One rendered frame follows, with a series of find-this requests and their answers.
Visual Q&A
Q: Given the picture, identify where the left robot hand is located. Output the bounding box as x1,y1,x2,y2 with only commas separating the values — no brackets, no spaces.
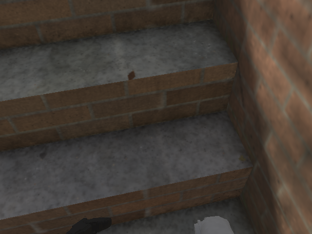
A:
66,217,112,234

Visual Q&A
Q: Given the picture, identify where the right robot thigh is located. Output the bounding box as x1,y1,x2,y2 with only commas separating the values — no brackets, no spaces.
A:
194,215,234,234

